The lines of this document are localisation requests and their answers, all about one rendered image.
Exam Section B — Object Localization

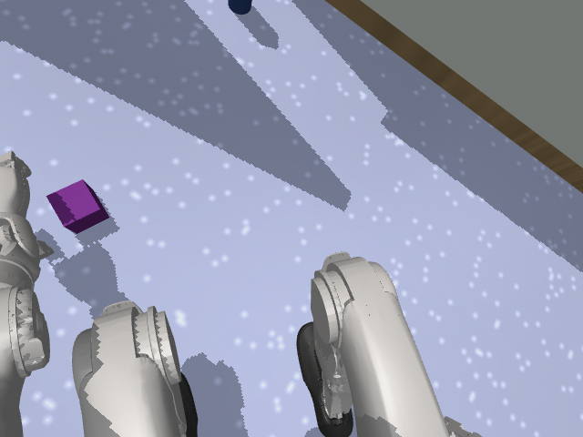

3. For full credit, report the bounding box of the left robot hand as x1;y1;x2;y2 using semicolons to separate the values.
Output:
0;150;55;259

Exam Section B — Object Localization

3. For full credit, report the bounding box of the right robot hand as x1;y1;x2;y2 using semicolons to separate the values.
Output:
444;416;482;437

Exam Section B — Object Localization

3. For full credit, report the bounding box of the right robot foot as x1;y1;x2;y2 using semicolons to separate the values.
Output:
297;322;353;437

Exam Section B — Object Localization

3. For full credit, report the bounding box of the left robot foot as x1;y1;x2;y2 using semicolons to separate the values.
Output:
179;372;198;437

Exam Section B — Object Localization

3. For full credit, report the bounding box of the left robot arm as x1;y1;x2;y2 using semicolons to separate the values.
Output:
0;213;50;437

